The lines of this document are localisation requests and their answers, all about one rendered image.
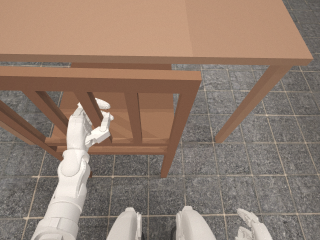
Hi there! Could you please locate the table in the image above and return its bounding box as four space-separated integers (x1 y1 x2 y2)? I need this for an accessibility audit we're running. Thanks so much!
0 0 314 145

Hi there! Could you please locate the left robot forearm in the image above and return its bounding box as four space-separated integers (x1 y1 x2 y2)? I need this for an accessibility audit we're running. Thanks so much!
31 148 91 240

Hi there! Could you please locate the left robot hand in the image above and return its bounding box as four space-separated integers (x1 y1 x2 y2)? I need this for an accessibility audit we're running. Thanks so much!
66 98 114 152

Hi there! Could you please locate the chair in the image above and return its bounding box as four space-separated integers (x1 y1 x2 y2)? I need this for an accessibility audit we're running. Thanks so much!
0 62 202 178

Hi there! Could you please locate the robot left thigh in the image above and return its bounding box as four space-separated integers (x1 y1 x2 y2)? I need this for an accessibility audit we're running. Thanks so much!
106 211 142 240

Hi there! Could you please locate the right robot hand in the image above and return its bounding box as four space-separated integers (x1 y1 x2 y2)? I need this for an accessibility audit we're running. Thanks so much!
235 208 273 240

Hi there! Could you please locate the robot right shin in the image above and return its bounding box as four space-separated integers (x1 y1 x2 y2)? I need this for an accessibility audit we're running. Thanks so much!
176 206 193 240

